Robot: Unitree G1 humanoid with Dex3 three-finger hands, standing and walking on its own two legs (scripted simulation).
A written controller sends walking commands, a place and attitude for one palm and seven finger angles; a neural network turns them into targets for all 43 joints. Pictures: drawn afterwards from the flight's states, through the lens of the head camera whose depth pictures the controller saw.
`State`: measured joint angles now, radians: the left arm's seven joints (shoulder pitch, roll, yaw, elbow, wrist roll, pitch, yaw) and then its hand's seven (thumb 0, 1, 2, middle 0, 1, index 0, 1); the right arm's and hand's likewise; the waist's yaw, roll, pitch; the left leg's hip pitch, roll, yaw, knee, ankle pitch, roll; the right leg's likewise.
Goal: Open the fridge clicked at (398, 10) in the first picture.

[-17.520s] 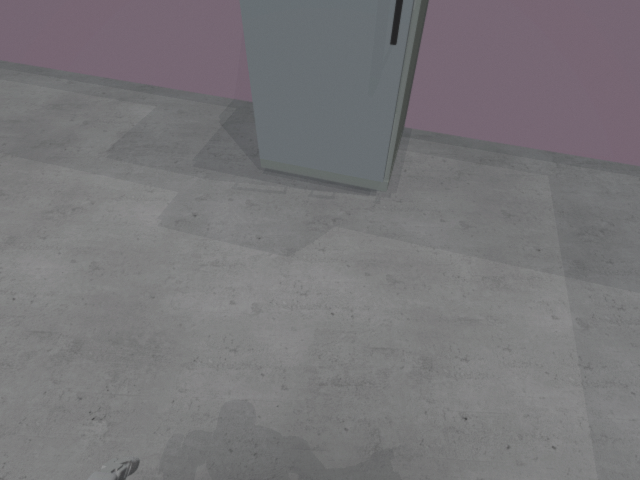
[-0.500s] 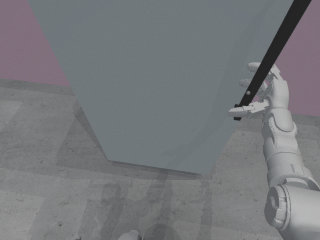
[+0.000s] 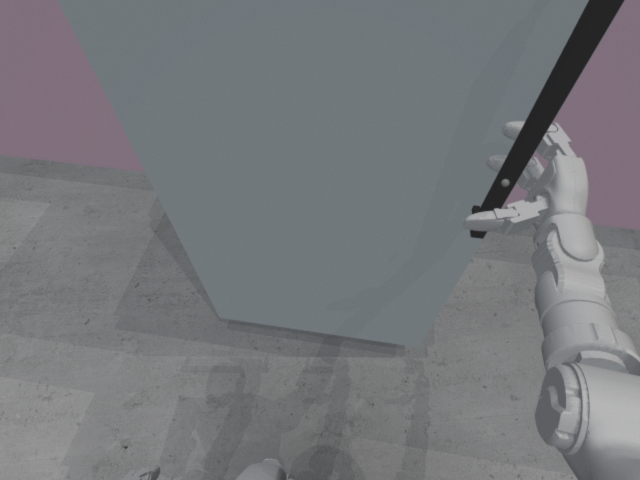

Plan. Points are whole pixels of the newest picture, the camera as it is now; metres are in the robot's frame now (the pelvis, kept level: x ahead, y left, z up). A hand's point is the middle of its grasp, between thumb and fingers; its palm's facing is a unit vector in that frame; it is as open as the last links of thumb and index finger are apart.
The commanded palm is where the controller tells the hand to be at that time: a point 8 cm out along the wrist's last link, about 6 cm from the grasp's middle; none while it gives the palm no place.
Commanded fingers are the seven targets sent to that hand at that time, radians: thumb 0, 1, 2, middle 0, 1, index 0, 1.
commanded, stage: grip the handle and tug to test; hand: right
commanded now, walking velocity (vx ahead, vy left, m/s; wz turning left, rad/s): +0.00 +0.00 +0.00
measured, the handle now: (539, 105) +0.52 -0.17 +0.20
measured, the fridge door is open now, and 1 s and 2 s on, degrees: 0 0 4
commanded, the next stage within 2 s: pull the door a little, standing still in 1.46 s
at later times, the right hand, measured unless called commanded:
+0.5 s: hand (497, 182) +0.48 -0.14 +0.12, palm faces +0.00 +1.00 +0.00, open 9.2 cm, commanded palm +0.45 -0.20 +0.12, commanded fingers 0.00 -0.62 -0.78 0.42 1.36 0.42 1.36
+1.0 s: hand (495, 180) +0.48 -0.14 +0.12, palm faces +0.00 +1.00 +0.01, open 5.1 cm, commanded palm +0.44 -0.20 +0.12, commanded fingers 0.00 -0.90 -0.90 0.45 1.40 0.45 1.40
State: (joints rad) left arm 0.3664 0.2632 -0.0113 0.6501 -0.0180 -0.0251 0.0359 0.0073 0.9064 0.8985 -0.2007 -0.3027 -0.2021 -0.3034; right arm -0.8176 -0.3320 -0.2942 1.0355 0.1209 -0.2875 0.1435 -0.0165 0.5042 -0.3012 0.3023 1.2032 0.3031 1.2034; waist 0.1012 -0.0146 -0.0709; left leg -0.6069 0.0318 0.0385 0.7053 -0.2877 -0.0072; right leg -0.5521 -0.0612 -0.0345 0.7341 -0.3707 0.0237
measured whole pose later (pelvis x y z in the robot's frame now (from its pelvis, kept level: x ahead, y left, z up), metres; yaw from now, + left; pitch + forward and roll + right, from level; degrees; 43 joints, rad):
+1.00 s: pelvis +0.01 +0.00 +0.00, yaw +1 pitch +11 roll +0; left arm 0.36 0.26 -0.01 0.63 -0.01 -0.01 0.03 0.01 0.91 0.90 -0.20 -0.30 -0.20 -0.30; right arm -0.78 -0.31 -0.29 0.99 0.11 -0.26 0.13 0.00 -0.77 -0.84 0.42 1.40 0.44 1.40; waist 0.11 -0.02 -0.08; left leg -0.60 0.03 0.03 0.70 -0.30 -0.01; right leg -0.54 -0.06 -0.04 0.73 -0.38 0.02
